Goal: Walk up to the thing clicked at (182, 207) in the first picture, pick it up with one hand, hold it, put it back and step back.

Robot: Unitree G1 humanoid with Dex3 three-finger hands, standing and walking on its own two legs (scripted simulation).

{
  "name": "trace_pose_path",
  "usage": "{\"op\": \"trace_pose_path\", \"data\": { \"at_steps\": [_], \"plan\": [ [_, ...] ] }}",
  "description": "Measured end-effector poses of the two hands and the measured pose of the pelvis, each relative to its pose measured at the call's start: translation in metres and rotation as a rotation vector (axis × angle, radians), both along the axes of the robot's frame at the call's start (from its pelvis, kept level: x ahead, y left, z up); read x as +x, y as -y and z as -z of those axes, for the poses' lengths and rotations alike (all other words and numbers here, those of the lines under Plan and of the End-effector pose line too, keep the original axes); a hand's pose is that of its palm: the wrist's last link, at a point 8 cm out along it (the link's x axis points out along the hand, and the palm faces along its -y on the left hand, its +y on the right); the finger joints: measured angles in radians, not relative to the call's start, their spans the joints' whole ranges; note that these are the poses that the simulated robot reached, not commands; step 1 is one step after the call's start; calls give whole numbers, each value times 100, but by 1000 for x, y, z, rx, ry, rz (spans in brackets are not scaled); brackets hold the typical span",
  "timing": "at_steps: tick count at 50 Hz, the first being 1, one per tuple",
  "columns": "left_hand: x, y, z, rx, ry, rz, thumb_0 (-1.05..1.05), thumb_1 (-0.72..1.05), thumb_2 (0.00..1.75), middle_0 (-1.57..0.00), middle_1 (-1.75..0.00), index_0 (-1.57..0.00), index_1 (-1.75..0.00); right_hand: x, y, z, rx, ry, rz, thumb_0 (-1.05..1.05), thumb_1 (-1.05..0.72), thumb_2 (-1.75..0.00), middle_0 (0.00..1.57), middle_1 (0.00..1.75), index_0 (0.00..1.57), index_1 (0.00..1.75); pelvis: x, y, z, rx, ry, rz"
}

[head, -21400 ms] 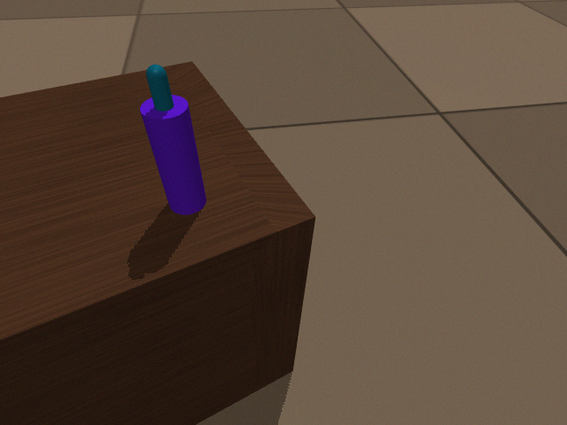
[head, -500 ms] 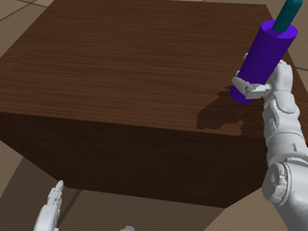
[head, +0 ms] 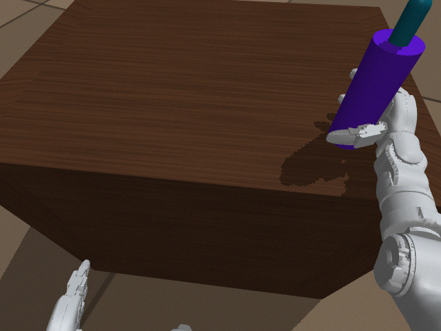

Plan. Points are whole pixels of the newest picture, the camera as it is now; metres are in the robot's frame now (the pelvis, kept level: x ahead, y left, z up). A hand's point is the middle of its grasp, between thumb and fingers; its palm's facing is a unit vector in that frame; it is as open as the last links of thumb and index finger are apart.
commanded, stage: withdraw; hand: right
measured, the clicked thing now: (375, 82) +0.50 -0.18 +0.19
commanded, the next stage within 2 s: rise in 0.36 s
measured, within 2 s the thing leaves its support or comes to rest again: neither
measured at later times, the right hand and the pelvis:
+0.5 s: hand out of the picture +0.49 -0.24 +0.25, palm faces +0.16 +0.99 -0.01, open 17.4 cm; pelvis +0.01 +0.00 +0.01, yaw +0 degrees
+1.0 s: hand out of the picture +0.40 -0.35 +0.24, palm faces +0.50 +0.80 -0.32, open 17.7 cm; pelvis +0.02 -0.01 +0.03, yaw -1 degrees
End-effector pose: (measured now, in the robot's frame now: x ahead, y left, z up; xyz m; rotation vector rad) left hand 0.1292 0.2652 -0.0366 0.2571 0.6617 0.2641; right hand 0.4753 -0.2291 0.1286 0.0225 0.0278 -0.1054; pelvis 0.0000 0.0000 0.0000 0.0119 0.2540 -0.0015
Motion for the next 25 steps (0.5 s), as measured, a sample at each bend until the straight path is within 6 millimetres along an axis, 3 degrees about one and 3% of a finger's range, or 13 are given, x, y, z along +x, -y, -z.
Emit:
{"op": "trace_pose_path", "data": {
  "at_steps": [6,11,15,25],
  "plan": [
    [1,0,0,-4,1,-2,-1,-52,5,-5,-5,-5,-5,0,1,-2,1,5,2,-2,57,-21,51,38,51,39,0,0,0,0,3,0],
    [2,-2,-6,0,18,-9,-1,-51,4,-5,-5,-6,-4,-1,10,-19,-8,34,18,-2,55,-22,37,33,38,33,1,0,-2,-1,16,-2],
    [1,-4,-7,0,15,-14,-1,-50,3,-5,-5,-6,-4,-1,26,-44,-20,60,47,-2,54,-20,29,28,29,28,3,0,-6,0,29,-4],
    [9,13,3,-60,-6,13,-1,-50,3,-5,-5,-6,-4,-11,66,-124,-45,90,51,-2,59,-9,10,12,10,12,8,2,-15,1,65,4]
  ]
}}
